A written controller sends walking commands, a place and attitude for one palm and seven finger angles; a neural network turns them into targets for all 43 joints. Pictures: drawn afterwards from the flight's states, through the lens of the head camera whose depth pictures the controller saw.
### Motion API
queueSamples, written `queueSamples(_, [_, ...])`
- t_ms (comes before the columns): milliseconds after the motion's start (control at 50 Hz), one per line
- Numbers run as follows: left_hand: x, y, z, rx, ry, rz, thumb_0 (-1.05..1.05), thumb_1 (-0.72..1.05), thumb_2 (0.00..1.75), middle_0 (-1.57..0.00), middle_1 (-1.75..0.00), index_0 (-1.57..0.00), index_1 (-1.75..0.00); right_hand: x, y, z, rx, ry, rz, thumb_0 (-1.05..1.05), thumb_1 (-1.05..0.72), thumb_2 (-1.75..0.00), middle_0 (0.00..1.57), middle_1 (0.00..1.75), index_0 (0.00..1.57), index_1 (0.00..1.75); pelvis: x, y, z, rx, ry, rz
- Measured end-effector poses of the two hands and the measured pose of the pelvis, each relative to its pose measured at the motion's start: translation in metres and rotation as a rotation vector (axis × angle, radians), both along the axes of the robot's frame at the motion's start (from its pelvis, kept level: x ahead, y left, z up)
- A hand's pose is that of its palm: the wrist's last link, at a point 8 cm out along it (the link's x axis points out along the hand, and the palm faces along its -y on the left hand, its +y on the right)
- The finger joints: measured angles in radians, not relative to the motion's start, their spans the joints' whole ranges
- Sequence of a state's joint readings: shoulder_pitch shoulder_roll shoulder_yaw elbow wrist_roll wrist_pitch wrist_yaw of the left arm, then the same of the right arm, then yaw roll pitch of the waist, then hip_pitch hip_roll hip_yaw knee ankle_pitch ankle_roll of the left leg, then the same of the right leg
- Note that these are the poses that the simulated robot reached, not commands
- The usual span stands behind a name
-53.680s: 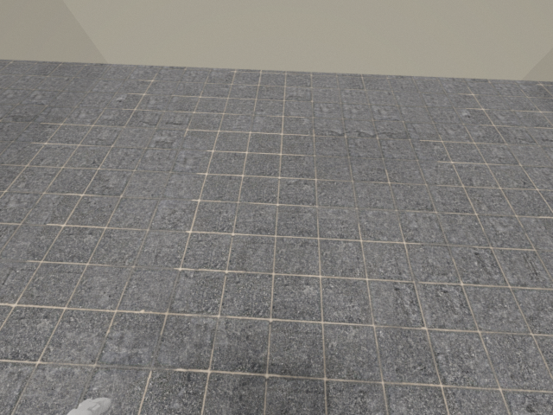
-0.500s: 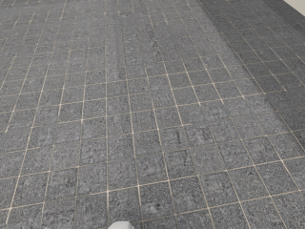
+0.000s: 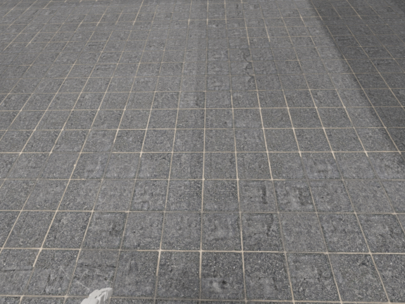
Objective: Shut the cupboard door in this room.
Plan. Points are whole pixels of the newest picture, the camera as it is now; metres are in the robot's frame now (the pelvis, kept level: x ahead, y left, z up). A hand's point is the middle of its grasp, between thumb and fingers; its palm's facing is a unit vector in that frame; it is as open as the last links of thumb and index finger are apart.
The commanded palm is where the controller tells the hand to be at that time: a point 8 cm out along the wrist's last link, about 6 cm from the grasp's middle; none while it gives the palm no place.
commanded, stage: turn or walk to find it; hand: left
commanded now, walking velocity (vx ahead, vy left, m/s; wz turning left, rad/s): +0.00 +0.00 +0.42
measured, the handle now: out of the picture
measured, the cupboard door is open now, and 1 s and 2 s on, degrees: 46 46 46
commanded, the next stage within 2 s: none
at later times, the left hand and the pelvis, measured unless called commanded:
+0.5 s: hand out of the picture -0.03 +0.24 -0.17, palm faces +0.30 -0.92 -0.25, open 7.3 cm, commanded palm none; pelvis +0.00 +0.02 +0.00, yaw +14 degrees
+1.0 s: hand out of the picture +0.02 +0.18 -0.14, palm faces +0.46 -0.85 -0.26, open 7.3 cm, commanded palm none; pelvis +0.02 -0.02 +0.01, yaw +27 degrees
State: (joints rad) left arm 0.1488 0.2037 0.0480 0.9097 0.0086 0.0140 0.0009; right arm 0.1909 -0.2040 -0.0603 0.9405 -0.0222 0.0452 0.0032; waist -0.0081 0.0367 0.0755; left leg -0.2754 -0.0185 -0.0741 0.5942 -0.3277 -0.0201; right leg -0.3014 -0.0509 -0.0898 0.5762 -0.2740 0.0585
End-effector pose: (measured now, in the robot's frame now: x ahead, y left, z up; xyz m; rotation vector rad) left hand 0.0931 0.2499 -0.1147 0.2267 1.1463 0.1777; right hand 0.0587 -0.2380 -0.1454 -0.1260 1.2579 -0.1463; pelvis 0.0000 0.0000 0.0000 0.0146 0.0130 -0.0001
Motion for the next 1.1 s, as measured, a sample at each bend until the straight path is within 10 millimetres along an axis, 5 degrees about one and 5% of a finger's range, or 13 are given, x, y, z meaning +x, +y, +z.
queueSamples(240, [-0.056, -0.022, 0.009, -0.017, 0.055, 0.139, 0.00, 0.91, 0.90, -0.21, -0.29, -0.21, -0.30, 0.021, -0.018, 0.010, -0.002, 0.073, 0.113, 0.01, -0.91, -0.90, 0.20, 0.30, 0.20, 0.30, 0.001, -0.014, 0.014, 0.032, -0.002, 0.132])
queueSamples(480, [-0.141, 0.026, -0.027, -0.052, 0.202, 0.337, 0.01, 0.91, 0.90, -0.21, -0.29, -0.20, -0.30, 0.092, 0.039, 0.025, -0.068, -0.073, 0.305, 0.01, -0.91, -0.90, 0.20, 0.30, 0.20, 0.30, 0.000, 0.018, 0.000, -0.006, 0.002, 0.239])
queueSamples(660, [-0.118, 0.032, -0.008, -0.048, 0.115, 0.375, 0.01, 0.91, 0.90, -0.20, -0.29, -0.20, -0.30, 0.097, 0.054, 0.030, -0.049, -0.063, 0.360, 0.01, -0.91, -0.90, 0.20, 0.30, 0.20, 0.30, 0.004, 0.017, 0.013, -0.026, -0.006, 0.306])
queueSamples(840, [-0.080, 0.000, 0.002, 0.004, -0.010, 0.377, 0.00, 0.91, 0.90, -0.20, -0.29, -0.20, -0.30, 0.097, 0.023, -0.004, 0.005, 0.021, 0.373, 0.01, -0.91, -0.90, 0.20, 0.30, 0.20, 0.30, 0.016, -0.013, 0.000, -0.004, -0.004, 0.394])
queueSamples(980, [-0.102, -0.028, 0.013, -0.006, 0.013, 0.461, 0.00, 0.91, 0.90, -0.21, -0.29, -0.20, -0.30, 0.109, 0.009, 0.001, -0.003, 0.078, 0.431, 0.01, -0.91, -0.90, 0.20, 0.30, 0.20, 0.30, 0.020, -0.023, 0.011, 0.022, -0.005, 0.469])
queueSamples(1100, [-0.137, -0.037, 0.008, -0.036, 0.062, 0.548, 0.00, 0.91, 0.90, -0.21, -0.29, -0.21, -0.30, 0.126, 0.022, 0.011, -0.026, 0.087, 0.511, 0.01, -0.91, -0.90, 0.20, 0.30, 0.19, 0.30, 0.023, -0.021, 0.015, 0.031, 0.007, 0.530])
